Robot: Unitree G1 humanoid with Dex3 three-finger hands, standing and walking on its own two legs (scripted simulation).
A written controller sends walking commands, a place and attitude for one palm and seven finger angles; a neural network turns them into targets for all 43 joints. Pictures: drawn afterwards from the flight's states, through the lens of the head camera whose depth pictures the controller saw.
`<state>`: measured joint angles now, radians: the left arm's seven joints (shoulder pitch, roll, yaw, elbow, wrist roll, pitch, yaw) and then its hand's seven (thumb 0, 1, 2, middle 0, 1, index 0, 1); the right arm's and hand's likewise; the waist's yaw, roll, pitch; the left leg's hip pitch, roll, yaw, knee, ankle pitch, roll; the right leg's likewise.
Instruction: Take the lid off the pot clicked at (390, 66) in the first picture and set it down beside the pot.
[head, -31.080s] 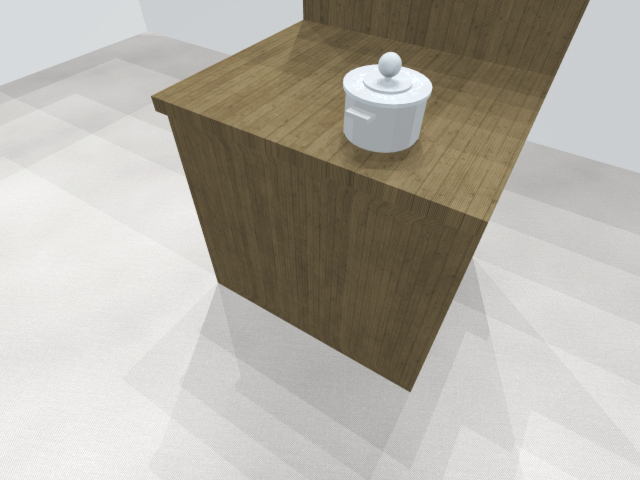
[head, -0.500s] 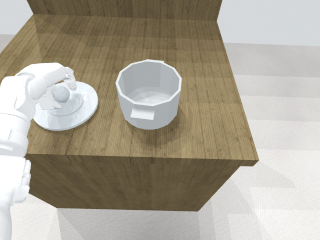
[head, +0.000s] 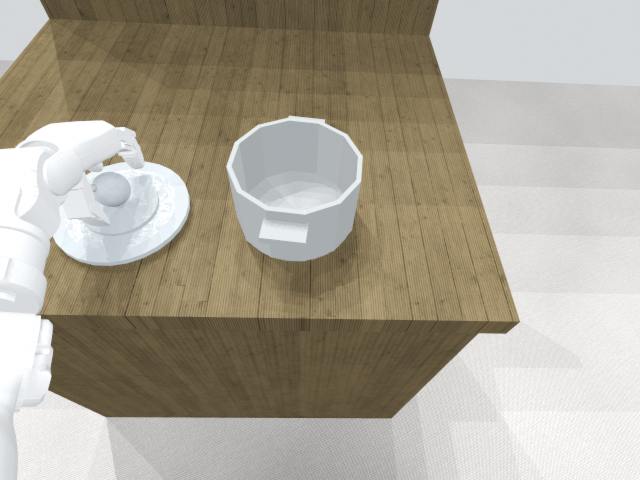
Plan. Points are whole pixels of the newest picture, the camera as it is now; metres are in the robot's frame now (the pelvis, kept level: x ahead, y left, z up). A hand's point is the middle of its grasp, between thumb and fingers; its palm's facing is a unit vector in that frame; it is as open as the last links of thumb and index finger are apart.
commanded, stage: raise the empty hand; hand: left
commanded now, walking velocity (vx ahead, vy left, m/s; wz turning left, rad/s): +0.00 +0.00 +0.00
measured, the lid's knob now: (111, 189) +0.47 +0.26 +0.08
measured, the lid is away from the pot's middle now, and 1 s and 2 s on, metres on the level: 0.24 0.24 0.24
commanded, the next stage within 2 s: draw the hand back to the body in 1.26 s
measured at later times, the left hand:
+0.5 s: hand (71, 154) +0.46 +0.27 +0.15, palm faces -0.34 -0.05 -0.94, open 11.1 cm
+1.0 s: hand (37, 110) +0.46 +0.28 +0.21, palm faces -0.28 -0.05 -0.96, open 11.1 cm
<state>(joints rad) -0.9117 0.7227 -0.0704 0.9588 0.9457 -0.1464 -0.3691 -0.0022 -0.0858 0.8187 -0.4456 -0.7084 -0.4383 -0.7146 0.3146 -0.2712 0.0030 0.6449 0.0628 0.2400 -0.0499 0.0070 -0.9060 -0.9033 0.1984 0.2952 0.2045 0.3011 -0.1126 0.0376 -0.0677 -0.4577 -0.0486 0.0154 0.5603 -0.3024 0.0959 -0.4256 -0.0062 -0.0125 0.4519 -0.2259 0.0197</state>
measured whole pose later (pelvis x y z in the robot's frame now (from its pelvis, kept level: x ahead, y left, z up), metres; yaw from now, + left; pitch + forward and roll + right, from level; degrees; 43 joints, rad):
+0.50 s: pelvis +0.00 +0.01 +0.00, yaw +1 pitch +10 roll -3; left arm -1.02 0.71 -0.12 0.94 0.94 -0.07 -0.43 0.00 -0.09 0.82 -0.45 -0.70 -0.44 -0.71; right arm 0.27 -0.27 0.02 0.63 0.07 0.22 -0.04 0.01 -0.91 -0.90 0.20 0.30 0.20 0.30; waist -0.10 0.04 -0.06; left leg -0.40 -0.07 0.01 0.52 -0.28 0.10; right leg -0.37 -0.02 -0.02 0.41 -0.21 0.02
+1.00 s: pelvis -0.01 +0.01 +0.01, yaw +2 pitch +9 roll -2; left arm -1.13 0.74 -0.15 0.90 0.94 0.02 -0.51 0.00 -0.09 0.82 -0.45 -0.70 -0.44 -0.71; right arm 0.29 -0.28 0.02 0.63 0.07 0.20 -0.03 0.01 -0.91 -0.90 0.20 0.30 0.20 0.30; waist -0.10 0.04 -0.06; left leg -0.37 -0.08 0.00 0.48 -0.25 0.11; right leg -0.33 -0.03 -0.03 0.37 -0.19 0.01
